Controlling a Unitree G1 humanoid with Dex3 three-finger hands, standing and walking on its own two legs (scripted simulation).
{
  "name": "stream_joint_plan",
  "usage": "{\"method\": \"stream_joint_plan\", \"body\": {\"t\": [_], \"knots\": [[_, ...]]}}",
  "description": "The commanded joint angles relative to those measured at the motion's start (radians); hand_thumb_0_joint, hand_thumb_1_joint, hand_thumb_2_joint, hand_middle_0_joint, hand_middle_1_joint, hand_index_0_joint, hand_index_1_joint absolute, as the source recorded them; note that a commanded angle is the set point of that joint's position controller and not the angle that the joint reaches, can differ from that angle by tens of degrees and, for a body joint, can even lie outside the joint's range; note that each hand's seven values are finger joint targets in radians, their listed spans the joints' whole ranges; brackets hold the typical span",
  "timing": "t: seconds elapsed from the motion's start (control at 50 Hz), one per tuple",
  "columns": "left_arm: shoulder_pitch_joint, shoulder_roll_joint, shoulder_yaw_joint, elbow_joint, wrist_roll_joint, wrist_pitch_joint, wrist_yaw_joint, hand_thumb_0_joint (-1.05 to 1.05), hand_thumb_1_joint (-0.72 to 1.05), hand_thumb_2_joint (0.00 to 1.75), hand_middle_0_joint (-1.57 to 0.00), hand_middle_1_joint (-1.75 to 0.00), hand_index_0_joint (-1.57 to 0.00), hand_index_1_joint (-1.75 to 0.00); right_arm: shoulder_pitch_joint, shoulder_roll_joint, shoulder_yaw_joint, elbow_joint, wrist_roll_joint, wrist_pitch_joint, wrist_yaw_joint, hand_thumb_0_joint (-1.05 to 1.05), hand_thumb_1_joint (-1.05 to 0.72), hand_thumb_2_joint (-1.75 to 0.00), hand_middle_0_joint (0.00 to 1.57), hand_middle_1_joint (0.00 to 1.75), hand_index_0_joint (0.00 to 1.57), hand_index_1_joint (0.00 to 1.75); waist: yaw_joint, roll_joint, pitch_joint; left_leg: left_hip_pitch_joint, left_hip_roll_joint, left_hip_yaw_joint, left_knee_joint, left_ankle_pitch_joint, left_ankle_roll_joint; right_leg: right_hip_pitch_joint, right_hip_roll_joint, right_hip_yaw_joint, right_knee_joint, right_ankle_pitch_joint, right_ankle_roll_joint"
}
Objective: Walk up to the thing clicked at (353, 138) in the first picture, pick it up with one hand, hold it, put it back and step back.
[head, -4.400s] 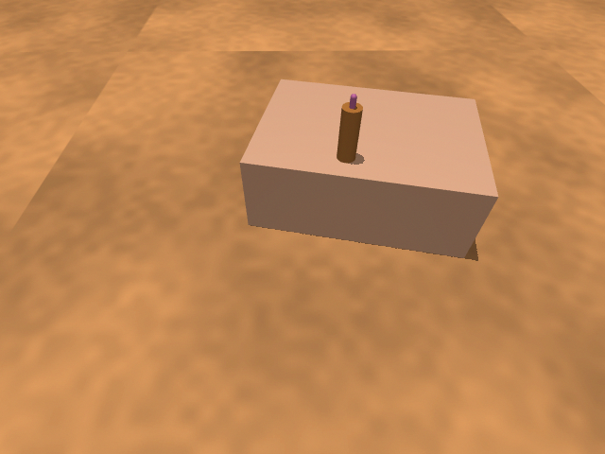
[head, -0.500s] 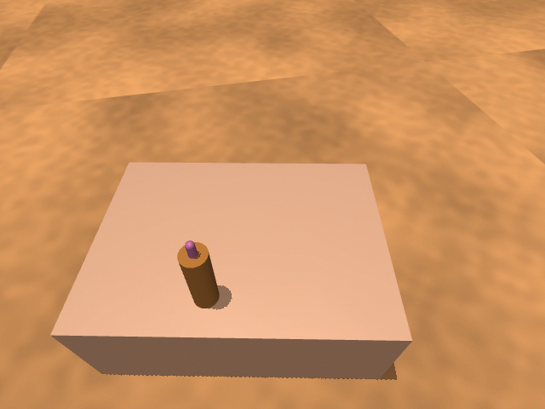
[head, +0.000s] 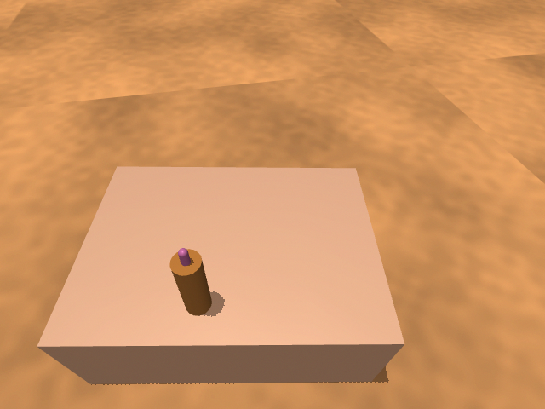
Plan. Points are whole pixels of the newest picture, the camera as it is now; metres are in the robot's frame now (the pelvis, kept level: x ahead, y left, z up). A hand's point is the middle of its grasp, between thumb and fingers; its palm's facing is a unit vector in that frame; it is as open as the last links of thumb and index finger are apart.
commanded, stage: walk up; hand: left
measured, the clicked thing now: (191, 279) +0.49 +0.22 -0.29
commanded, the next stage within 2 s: stand in 0.20 s
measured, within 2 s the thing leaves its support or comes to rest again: neither
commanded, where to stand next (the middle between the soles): +0.05 +0.01 m, yaw +0 degrees
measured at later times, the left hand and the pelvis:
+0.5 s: hand out of the picture +0.08 +0.25 -0.16, palm faces -0.02 -0.94 -0.34, open 7.4 cm; pelvis +0.02 -0.01 +0.00, yaw +0 degrees
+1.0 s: hand out of the picture +0.10 +0.24 -0.16, palm faces -0.03 -0.94 -0.34, open 7.4 cm; pelvis +0.02 -0.01 +0.00, yaw +0 degrees
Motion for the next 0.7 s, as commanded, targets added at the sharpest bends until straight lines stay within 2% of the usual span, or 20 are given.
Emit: {"method": "stream_joint_plan", "body": {"t": [0.0,0.08,0.16,0.18,0.24,0.26,0.28,0.3,0.38,0.44,0.48,0.54,0.6,0.66,0.68], "knots": [[-0.028,0.204,0.039,-0.051,0.0,-0.02,0.012,0.0,0.9,0.9,-0.2,-0.3,-0.2,-0.3,-0.057,-0.219,-0.042,-0.065,-0.003,-0.03,-0.017,0.0,-0.9,-0.9,0.2,0.3,0.2,0.3,0.007,0.037,-0.097,0.051,0.124,-0.144,-0.086,-0.006,0.017,-0.015,-0.095,0.076,-0.055,0.059,-0.045],[-0.04,0.212,0.04,-0.053,0.001,-0.022,0.014,0.0,0.9,0.9,-0.2,-0.3,-0.2,-0.3,-0.053,-0.216,-0.042,-0.069,-0.003,-0.029,-0.018,0.0,-0.9,-0.9,0.2,0.3,0.2,0.3,0.002,0.021,-0.107,0.073,0.112,-0.122,-0.059,0.066,0.013,-0.017,-0.104,0.081,-0.057,0.117,-0.041],[-0.032,0.21,0.04,-0.054,0.002,-0.021,0.016,0.0,0.9,0.9,-0.2,-0.3,-0.2,-0.3,-0.057,-0.217,-0.045,-0.072,-0.002,-0.026,-0.019,0.0,-0.9,-0.9,0.2,0.3,0.2,0.3,0.003,0.011,-0.108,0.085,0.117,-0.12,-0.051,0.089,0.018,-0.017,-0.103,0.073,-0.062,0.116,-0.039],[-0.015,0.199,0.035,-0.043,0.003,-0.017,0.014,0.0,0.9,0.9,-0.2,-0.3,-0.2,-0.3,-0.045,-0.202,-0.035,-0.066,-0.006,-0.033,-0.021,0.0,-0.9,-0.9,0.2,0.3,0.2,0.3,-0.001,-0.01,-0.112,0.098,0.126,-0.131,-0.071,0.061,0.014,-0.035,-0.106,0.082,-0.072,0.057,-0.04],[-0.01,0.196,0.032,-0.048,0.005,-0.017,0.012,0.0,0.9,0.9,-0.2,-0.3,-0.2,-0.3,-0.063,-0.22,-0.038,-0.067,-0.005,-0.038,-0.022,0.0,-0.9,-0.9,0.2,0.3,0.2,0.3,0.003,0.013,-0.083,0.101,0.128,-0.133,-0.072,0.049,0.011,-0.056,-0.106,0.086,-0.082,0.035,-0.039],[-0.003,0.199,0.034,-0.048,0.005,-0.019,0.011,0.0,0.9,0.9,-0.2,-0.3,-0.2,-0.3,-0.047,-0.217,-0.036,-0.063,-0.007,-0.04,-0.022,0.0,-0.9,-0.9,0.2,0.3,0.2,0.3,0.001,0.012,-0.09,0.099,0.127,-0.128,-0.069,0.046,0.014,-0.042,-0.112,0.093,-0.09,0.054,-0.041],[-0.01,0.202,0.034,-0.052,0.006,-0.019,0.013,0.0,0.9,0.9,-0.2,-0.3,-0.2,-0.3,-0.06,-0.217,-0.036,-0.067,-0.006,-0.04,-0.022,0.0,-0.9,-0.9,0.2,0.3,0.2,0.3,0.002,0.014,-0.092,0.106,0.13,-0.129,-0.063,0.098,0.013,-0.04,-0.111,0.088,-0.082,0.072,-0.041],[0.002,0.202,0.035,-0.05,0.005,-0.021,0.012,0.0,0.9,0.9,-0.2,-0.3,-0.2,-0.3,-0.051,-0.219,-0.036,-0.065,-0.005,-0.04,-0.022,0.0,-0.9,-0.9,0.2,0.3,0.2,0.3,0.0,0.014,-0.089,0.106,0.125,-0.126,-0.065,0.08,0.012,-0.044,-0.112,0.091,-0.093,0.07,-0.038],[-0.001,0.214,0.039,-0.055,0.004,-0.021,0.014,0.0,0.9,0.9,-0.2,-0.3,-0.2,-0.3,-0.05,-0.211,-0.032,-0.068,-0.005,-0.042,-0.024,0.0,-0.9,-0.9,0.2,0.3,0.2,0.3,0.001,0.008,-0.097,0.111,0.131,-0.119,-0.056,0.139,0.014,-0.022,-0.114,0.09,-0.082,0.101,-0.038],[0.012,0.208,0.039,-0.054,0.006,-0.018,0.011,0.0,0.9,0.9,-0.2,-0.3,-0.2,-0.3,-0.054,-0.214,-0.031,-0.068,-0.003,-0.042,-0.027,0.0,-0.9,-0.9,0.2,0.3,0.2,0.3,0.005,0.019,-0.092,0.114,0.129,-0.118,-0.062,0.113,0.01,-0.022,-0.112,0.09,-0.084,0.1,-0.04],[0.009,0.208,0.039,-0.057,0.005,-0.018,0.013,0.0,0.9,0.9,-0.2,-0.3,-0.2,-0.3,-0.051,-0.21,-0.028,-0.07,-0.005,-0.046,-0.026,0.0,-0.9,-0.9,0.2,0.3,0.2,0.3,0.005,0.016,-0.1,0.117,0.135,-0.117,-0.057,0.192,0.01,-0.009,-0.113,0.086,-0.07,0.137,-0.039],[0.019,0.209,0.039,-0.057,0.002,-0.02,0.014,0.0,0.9,0.9,-0.2,-0.3,-0.2,-0.3,-0.053,-0.214,-0.028,-0.068,-0.003,-0.047,-0.028,0.0,-0.9,-0.9,0.2,0.3,0.2,0.3,0.007,0.01,-0.113,0.141,0.136,-0.111,-0.041,0.229,0.012,-0.001,-0.115,0.087,-0.076,0.177,-0.034],[0.017,0.205,0.038,-0.061,0.006,-0.017,0.015,0.0,0.9,0.9,-0.2,-0.3,-0.2,-0.3,-0.05,-0.216,-0.028,-0.069,-0.003,-0.042,-0.03,0.0,-0.9,-0.9,0.2,0.3,0.2,0.3,0.004,0.012,-0.092,0.126,0.129,-0.105,-0.046,0.177,0.008,-0.011,-0.114,0.085,-0.089,0.153,-0.034],[0.024,0.202,0.037,-0.06,0.004,-0.018,0.014,0.0,0.9,0.9,-0.2,-0.3,-0.2,-0.3,-0.056,-0.219,-0.029,-0.071,-0.004,-0.041,-0.029,0.0,-0.9,-0.9,0.2,0.3,0.2,0.3,0.009,0.009,-0.106,0.135,0.134,-0.106,-0.04,0.19,0.012,-0.001,-0.116,0.087,-0.09,0.167,-0.034],[0.017,0.209,0.038,-0.059,0.003,-0.017,0.014,0.0,0.9,0.9,-0.2,-0.3,-0.2,-0.3,-0.049,-0.209,-0.025,-0.07,-0.003,-0.04,-0.029,0.0,-0.9,-0.9,0.2,0.3,0.2,0.3,0.003,0.006,-0.086,0.119,0.126,-0.104,-0.05,0.164,0.007,-0.005,-0.114,0.087,-0.095,0.148,-0.035]]}}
